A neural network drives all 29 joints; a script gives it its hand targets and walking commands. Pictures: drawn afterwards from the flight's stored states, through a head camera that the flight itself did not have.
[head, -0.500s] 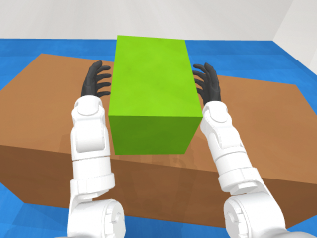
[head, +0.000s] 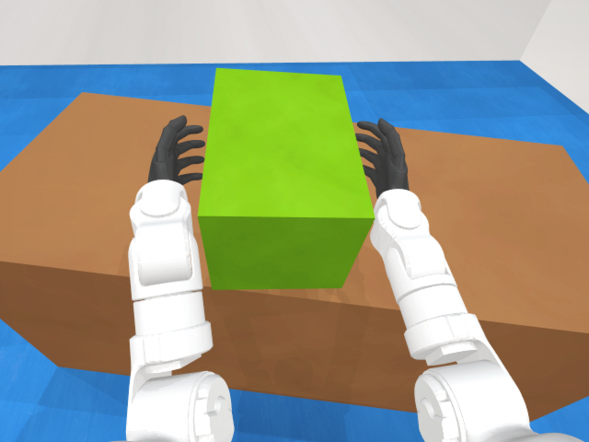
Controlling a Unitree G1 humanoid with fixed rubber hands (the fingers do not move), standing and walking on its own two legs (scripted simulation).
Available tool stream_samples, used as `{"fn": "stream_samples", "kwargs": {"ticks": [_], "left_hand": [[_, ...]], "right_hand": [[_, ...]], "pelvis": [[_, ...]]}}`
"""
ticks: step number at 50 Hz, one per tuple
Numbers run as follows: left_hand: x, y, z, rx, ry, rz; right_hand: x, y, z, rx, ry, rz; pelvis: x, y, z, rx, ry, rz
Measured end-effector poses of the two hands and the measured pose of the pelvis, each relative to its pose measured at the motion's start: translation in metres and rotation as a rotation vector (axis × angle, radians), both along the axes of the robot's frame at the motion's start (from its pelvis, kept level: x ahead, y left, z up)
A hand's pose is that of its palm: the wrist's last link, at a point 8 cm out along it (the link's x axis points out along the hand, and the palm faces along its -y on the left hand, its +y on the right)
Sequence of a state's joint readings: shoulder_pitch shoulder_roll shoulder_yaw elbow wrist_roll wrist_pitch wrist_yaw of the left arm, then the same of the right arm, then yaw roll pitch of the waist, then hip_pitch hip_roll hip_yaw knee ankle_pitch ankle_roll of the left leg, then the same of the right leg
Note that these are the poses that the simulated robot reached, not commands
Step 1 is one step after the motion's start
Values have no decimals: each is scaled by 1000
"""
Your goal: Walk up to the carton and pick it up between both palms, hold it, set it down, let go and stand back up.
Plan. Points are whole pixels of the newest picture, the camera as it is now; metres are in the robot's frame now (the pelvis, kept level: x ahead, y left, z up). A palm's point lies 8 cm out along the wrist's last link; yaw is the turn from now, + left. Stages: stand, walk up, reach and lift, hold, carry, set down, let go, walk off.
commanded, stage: hold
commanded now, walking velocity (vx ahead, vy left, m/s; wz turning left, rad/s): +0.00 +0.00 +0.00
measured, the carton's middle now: (279, 178) +0.42 +0.02 +0.13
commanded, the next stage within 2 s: none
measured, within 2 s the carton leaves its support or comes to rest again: neither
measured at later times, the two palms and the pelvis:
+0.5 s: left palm (170, 182) +0.36 +0.15 +0.18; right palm (391, 189) +0.36 -0.12 +0.16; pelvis +0.00 +0.01 +0.00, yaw +0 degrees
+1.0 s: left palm (174, 181) +0.36 +0.15 +0.18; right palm (398, 187) +0.36 -0.13 +0.17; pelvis +0.01 +0.00 +0.00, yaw +0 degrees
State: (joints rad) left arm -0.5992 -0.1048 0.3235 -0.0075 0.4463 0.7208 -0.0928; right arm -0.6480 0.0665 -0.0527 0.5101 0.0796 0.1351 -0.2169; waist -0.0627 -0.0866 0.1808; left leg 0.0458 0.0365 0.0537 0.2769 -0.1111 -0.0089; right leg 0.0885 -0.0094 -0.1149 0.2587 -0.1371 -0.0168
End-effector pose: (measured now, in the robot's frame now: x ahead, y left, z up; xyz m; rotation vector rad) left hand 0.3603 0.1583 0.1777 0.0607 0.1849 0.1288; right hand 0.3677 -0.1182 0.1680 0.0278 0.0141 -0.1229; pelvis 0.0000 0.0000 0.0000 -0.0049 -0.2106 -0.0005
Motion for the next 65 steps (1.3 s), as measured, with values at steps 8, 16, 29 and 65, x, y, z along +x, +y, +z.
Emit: {"fn": "stream_samples", "kwargs": {"ticks": [8, 16, 29, 65], "left_hand": [[4, -2, 4, -18, -20, -10], [-3, -7, 5, 5, -23, -19], [-1, 0, 5, 10, -11, 3], [-1, 3, 5, -14, -17, 2]], "right_hand": [[2, -2, 12, -44, -19, -11], [-7, -7, 7, 3, -22, -16], [-1, 0, 1, 7, -11, 1], [-1, 3, 8, -32, -17, -4]], "pelvis": [[6, -2, 0, -1, -3, 11], [9, 2, -1, -6, -35, 10], [1, 3, 0, -1, -9, 2], [-1, 0, 0, 0, -4, 8]]}}
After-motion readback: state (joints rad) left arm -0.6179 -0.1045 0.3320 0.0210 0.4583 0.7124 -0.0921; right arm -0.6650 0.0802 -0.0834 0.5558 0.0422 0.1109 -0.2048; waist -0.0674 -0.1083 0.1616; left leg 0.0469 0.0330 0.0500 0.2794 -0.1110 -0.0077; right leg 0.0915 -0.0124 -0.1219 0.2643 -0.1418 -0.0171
